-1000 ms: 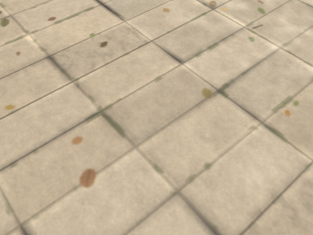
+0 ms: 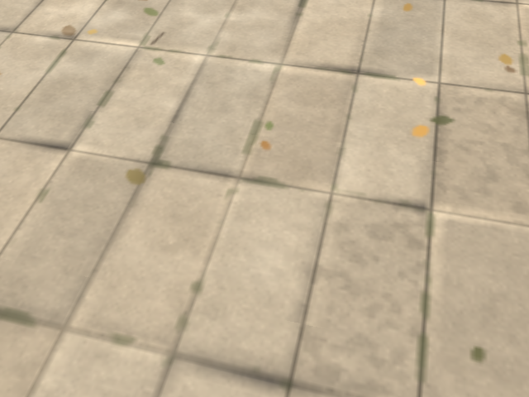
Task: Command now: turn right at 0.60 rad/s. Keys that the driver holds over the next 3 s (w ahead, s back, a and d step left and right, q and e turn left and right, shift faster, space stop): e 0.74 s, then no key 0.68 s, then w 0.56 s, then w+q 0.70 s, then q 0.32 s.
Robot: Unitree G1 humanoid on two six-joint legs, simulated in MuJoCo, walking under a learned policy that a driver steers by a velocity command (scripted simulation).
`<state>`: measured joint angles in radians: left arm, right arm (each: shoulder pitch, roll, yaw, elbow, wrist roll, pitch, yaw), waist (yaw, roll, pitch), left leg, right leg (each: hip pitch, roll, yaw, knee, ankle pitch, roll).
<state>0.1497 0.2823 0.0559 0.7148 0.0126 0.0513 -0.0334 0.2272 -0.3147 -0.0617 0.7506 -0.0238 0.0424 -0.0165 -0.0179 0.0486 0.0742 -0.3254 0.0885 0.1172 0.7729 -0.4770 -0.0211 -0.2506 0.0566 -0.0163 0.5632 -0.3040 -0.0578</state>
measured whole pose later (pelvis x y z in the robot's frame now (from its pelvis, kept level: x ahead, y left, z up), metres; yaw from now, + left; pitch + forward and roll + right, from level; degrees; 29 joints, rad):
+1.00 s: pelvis -0.01 +0.00 +0.01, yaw -31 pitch -1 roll +0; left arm 0.14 0.26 0.02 0.76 0.02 0.04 -0.01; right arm 0.25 -0.31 -0.04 0.77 -0.01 0.05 -0.01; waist -0.03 0.05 0.08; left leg -0.29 0.05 0.06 0.71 -0.47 0.00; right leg -0.21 0.06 0.01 0.49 -0.26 -0.06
